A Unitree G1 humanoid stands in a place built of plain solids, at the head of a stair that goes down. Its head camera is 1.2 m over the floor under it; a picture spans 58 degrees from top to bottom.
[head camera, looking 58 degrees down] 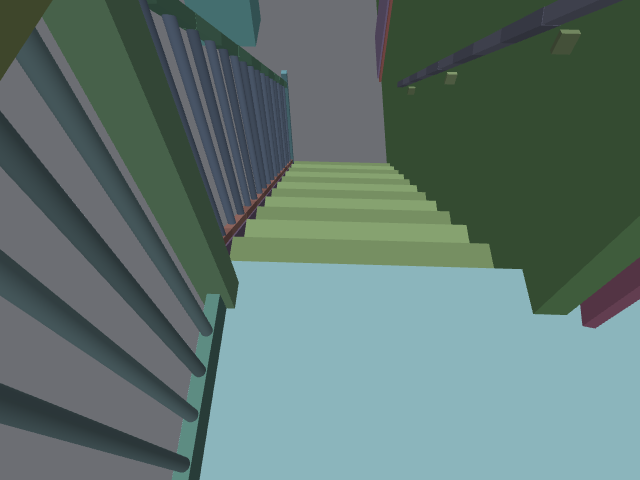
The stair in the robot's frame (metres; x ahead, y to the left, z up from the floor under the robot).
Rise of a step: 0.19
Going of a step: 0.21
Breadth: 0.97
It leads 2 degrees to the right of straight ahead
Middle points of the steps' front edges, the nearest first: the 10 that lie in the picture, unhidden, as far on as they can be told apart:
0.66 -0.15 0.00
0.87 -0.15 -0.19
1.08 -0.16 -0.38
1.30 -0.17 -0.57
1.51 -0.17 -0.77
1.72 -0.18 -0.96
1.94 -0.19 -1.15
2.15 -0.19 -1.34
2.36 -0.20 -1.53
2.58 -0.21 -1.73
